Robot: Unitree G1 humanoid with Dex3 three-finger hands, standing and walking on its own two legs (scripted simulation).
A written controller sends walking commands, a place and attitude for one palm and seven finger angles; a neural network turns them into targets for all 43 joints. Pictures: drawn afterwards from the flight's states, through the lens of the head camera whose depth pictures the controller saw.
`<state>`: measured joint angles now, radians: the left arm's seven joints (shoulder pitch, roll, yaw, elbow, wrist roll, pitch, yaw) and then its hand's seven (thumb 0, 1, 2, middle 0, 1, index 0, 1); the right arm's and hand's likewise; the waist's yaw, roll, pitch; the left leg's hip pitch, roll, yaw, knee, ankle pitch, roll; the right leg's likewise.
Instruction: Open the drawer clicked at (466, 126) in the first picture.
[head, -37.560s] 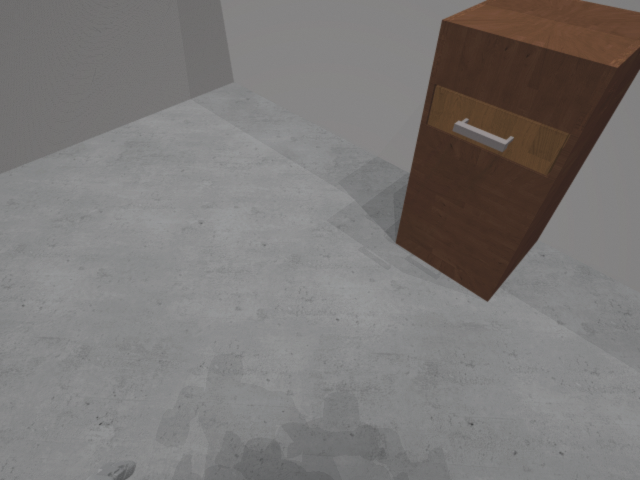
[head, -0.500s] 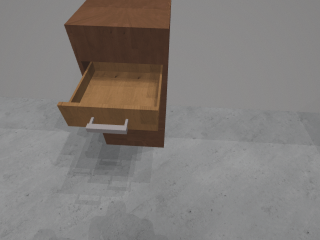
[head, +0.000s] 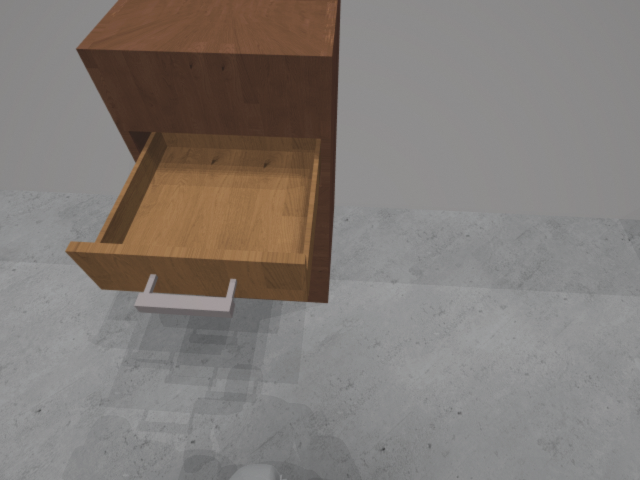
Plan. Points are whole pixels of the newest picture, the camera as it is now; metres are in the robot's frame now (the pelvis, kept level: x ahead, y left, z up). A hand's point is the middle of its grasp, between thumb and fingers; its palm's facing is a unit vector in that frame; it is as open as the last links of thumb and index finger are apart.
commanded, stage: come to a stop and stand still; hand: left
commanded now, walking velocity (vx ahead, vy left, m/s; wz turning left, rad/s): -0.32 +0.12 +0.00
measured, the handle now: (189, 293) +0.40 +0.24 -0.11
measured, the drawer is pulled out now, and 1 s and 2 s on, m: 0.30 0.30 0.30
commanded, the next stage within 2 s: look again from close up in 1.52 s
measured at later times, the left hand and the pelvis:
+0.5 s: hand out of the picture +0.12 +0.19 -0.14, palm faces +0.04 -0.94 -0.35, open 7.4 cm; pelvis +0.06 -0.03 +0.01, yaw -1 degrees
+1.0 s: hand out of the picture +0.06 +0.20 -0.16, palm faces +0.04 -0.97 -0.25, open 7.4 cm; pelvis +0.05 +0.02 +0.00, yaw -2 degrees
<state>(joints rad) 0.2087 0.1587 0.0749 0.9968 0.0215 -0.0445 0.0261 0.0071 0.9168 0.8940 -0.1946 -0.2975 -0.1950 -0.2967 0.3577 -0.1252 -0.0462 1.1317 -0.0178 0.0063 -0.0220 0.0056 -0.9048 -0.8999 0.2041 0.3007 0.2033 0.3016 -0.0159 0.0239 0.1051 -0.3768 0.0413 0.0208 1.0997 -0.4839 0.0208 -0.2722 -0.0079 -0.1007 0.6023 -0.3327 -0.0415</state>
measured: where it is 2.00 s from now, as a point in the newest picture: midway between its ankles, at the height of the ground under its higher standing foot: outside the picture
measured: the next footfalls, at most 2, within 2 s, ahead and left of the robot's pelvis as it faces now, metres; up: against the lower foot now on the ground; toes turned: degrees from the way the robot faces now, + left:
left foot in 0.12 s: +0.12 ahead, +0.15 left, +0.00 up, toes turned +3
left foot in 0.92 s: +0.09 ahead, +0.13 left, +0.00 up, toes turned -2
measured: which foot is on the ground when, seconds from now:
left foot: up 0.00-0.10, down 0.12-0.40, up 0.42-0.90, down 0.92-1.00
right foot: down 0.00-1.00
